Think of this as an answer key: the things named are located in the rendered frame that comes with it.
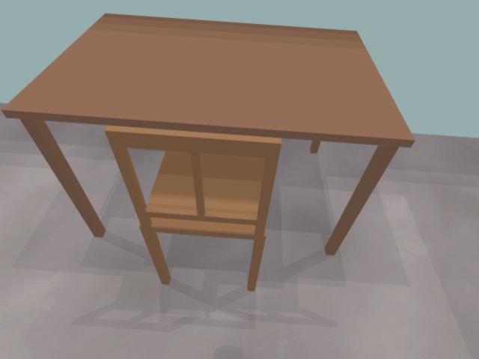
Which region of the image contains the chair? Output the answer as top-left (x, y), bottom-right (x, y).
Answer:
top-left (105, 126), bottom-right (281, 291)

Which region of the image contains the table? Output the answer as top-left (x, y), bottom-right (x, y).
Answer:
top-left (1, 13), bottom-right (415, 255)

